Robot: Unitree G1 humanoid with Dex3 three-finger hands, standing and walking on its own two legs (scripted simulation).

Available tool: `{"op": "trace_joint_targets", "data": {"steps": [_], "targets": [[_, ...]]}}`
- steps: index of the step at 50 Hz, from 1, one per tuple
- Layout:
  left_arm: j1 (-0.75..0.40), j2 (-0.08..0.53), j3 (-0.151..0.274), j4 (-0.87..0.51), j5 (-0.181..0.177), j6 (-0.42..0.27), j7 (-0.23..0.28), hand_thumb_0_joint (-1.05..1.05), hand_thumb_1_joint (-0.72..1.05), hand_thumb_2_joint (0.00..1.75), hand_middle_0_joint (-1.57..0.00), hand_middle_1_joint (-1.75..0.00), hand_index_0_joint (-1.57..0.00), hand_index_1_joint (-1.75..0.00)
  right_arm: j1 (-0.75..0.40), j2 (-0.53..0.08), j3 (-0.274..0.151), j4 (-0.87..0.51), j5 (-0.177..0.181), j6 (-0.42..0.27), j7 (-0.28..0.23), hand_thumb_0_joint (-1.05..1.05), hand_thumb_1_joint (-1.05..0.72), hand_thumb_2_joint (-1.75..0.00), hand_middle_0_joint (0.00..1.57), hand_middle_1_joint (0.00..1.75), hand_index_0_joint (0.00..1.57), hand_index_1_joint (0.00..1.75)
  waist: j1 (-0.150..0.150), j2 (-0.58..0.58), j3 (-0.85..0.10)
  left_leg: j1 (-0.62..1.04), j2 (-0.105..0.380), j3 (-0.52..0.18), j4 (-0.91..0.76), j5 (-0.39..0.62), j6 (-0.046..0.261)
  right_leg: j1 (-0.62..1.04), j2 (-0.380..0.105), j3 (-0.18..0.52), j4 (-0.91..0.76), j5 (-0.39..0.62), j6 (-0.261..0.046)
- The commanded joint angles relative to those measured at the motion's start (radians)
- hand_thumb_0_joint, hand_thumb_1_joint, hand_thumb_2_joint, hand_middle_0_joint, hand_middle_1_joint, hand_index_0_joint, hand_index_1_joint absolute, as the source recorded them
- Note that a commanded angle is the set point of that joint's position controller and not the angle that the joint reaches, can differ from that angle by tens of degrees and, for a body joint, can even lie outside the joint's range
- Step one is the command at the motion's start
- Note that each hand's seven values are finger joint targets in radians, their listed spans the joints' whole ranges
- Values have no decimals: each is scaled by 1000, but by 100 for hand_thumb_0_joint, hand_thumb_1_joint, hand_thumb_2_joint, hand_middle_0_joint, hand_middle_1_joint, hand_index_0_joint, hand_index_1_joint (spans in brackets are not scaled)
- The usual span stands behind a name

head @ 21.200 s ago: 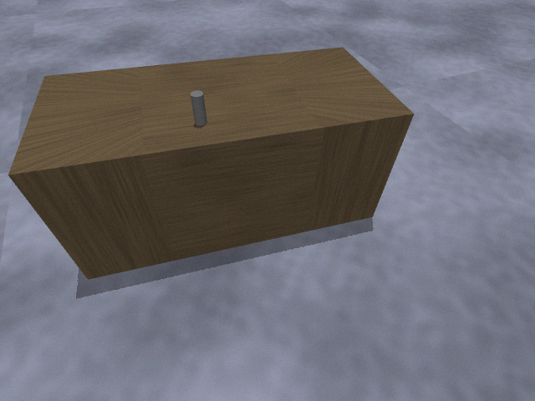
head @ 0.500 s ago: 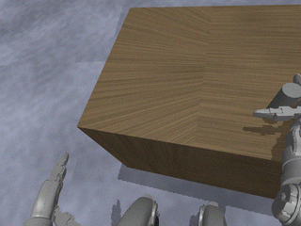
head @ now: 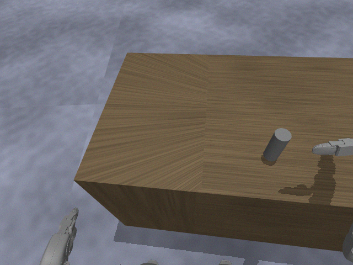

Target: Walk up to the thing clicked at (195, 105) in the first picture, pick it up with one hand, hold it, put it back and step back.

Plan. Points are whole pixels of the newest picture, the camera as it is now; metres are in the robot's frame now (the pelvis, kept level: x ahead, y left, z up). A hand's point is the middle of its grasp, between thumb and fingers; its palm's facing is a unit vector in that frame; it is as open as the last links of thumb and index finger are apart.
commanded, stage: sink last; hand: right
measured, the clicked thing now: (276, 145) +0.47 -0.23 -0.07
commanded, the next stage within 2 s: home in 0.22 s
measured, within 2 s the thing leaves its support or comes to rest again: neither
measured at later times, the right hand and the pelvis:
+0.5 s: hand (338, 208) +0.27 -0.28 +0.02, palm faces +0.33 +0.88 -0.35, open 17.0 cm; pelvis +0.01 +0.01 +0.03, yaw -1 degrees
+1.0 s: hand out of the picture +0.16 -0.15 -0.05, palm faces +0.13 +0.97 -0.22, open 17.3 cm; pelvis -0.01 +0.03 +0.02, yaw -1 degrees
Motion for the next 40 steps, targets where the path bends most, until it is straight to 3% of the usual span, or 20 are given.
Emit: {"op": "trace_joint_targets", "data": {"steps": [1,2,4,5,6,7,10,12,13,14,15,17,18,21,25,29,32,34,39,40], "targets": [[-59,163,95,-96,-5,-15,8,0,-53,7,-6,-5,-6,-5,-393,-421,-71,-280,-18,-23,-86,0,49,-6,6,5,6,5,-58,-185,-349,122,-28,37,-147,236,56,382,30,8,-185,284,10],[-55,159,94,-68,-4,-16,10,0,-54,7,-6,-5,-6,-5,-362,-385,-56,-236,-18,-16,-95,0,51,-6,6,5,6,5,-52,-193,-346,123,-27,35,-157,248,54,398,30,2,-186,287,11],[-118,118,33,-76,-10,-26,11,0,-54,7,-6,-5,-5,-5,-244,-299,-17,-172,-13,-3,-109,0,50,-6,6,5,6,5,-72,-151,-346,176,-28,35,-169,283,48,395,33,-6,-197,318,9],[-104,136,51,-58,-8,-26,20,0,-55,8,-6,-5,-5,-5,-264,-298,-7,-223,-10,-5,-119,0,50,-6,6,5,6,5,-55,-151,-377,186,-29,38,-175,316,47,436,29,-5,-196,360,11],[-119,131,34,-64,-7,-27,23,0,-56,8,-6,-5,-5,-6,-226,-309,-21,-225,-9,-2,-128,0,49,-6,6,5,6,5,-71,-159,-406,214,-27,41,-175,356,46,463,30,-7,-195,417,12],[-122,156,56,-76,-9,-26,30,0,-56,9,-6,-5,-5,-6,-224,-311,-7,-277,-6,2,-135,0,49,-6,6,5,6,5,-62,-157,-433,227,-29,44,-180,383,46,506,27,-5,-199,463,14],[-69,165,75,-22,-13,-16,37,0,-56,9,-6,-5,-5,-6,15,-232,18,-280,9,29,-144,0,47,-6,6,5,6,5,-78,-135,-362,250,-26,54,-192,446,44,531,27,-9,-215,565,16],[-47,187,101,-28,-22,-16,49,0,-54,8,-6,-5,-5,-6,21,-183,66,-477,35,33,-147,0,45,-7,7,5,6,5,-76,-165,-347,230,-30,60,-203,396,53,577,18,-5,-245,555,22],[-17,167,83,-13,-24,-13,49,0,-54,8,-6,-5,-5,-6,105,-141,83,-509,44,43,-151,0,45,-7,6,5,6,5,-87,-170,-310,224,-30,63,-210,368,56,570,18,-5,-260,530,25],[-17,145,69,-8,-34,-13,51,0,-52,8,-6,-5,-5,-6,238,-128,77,-510,54,55,-153,0,43,-7,7,5,6,5,-102,-130,-226,228,-28,69,-225,339,56,528,21,-8,-281,461,23],[5,158,97,1,-40,-11,56,0,-52,8,-6,-5,-5,-6,314,-142,54,-559,60,63,-163,0,42,-7,7,5,6,5,-108,-105,-216,260,-25,66,-234,353,53,511,26,-16,-289,439,16],[14,169,128,25,-43,-6,66,0,-40,17,-13,-13,-13,-13,366,-93,90,-741,77,67,-165,0,41,-14,7,8,7,8,-99,-109,-191,285,-16,58,-243,368,48,507,31,-26,-307,415,9],[18,151,113,33,-42,-8,70,0,-32,25,-13,-17,-12,-17,348,-95,93,-870,83,66,-168,0,44,-12,7,7,7,7,-103,-143,-188,285,-7,46,-252,372,44,516,34,-32,-306,406,6],[-74,68,31,31,-45,-22,74,0,-8,49,-13,-18,-13,-18,501,39,148,-857,91,86,-178,0,47,-10,6,7,6,7,-104,-73,-80,286,-12,47,-268,334,41,467,31,-25,-326,360,1],[-174,-15,-56,37,-36,-41,84,0,20,50,-13,-18,-13,-18,573,141,213,-926,89,73,-177,0,50,-9,6,6,6,6,-128,-89,-95,322,1,30,-272,289,40,453,45,-38,-328,298,-3],[-106,85,40,61,-18,-47,107,0,20,50,-13,-18,-13,-18,779,175,232,-949,82,90,-181,0,50,-9,6,6,6,6,-117,-60,-126,339,0,41,-260,351,34,500,46,-38,-316,361,-4],[-96,90,65,66,-16,-50,115,0,24,52,-13,-18,-13,-18,833,238,288,-979,81,104,-177,0,51,-8,6,6,6,6,-100,-38,-85,323,4,38,-266,334,29,492,47,-39,-320,326,-8],[-97,74,64,82,-18,-56,117,0,25,53,-13,-18,-13,-19,814,271,320,-1021,79,113,-176,0,53,-7,6,6,6,6,-92,-44,-47,289,0,43,-270,260,33,481,40,-33,-335,255,-6],[-164,-1,-13,32,-12,-77,113,0,32,56,-14,-20,-14,-20,905,345,401,-981,68,114,-170,0,54,-7,6,6,6,6,-107,-2,-10,275,8,27,-275,186,33,422,46,-39,-319,189,-7],[-144,7,-1,39,-8,-76,114,0,32,57,-14,-20,-14,-20,893,320,382,-1016,65,107,-174,0,53,-7,6,6,6,6,-112,-19,-29,279,9,25,-271,184,34,428,47,-41,-316,189,-5]]}}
